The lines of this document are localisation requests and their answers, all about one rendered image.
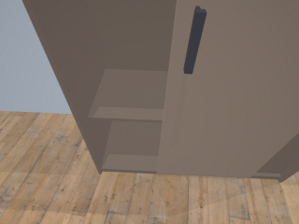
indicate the handle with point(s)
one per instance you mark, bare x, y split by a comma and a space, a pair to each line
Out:
198, 22

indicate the wardrobe door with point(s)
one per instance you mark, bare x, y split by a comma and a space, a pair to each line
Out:
283, 159
240, 105

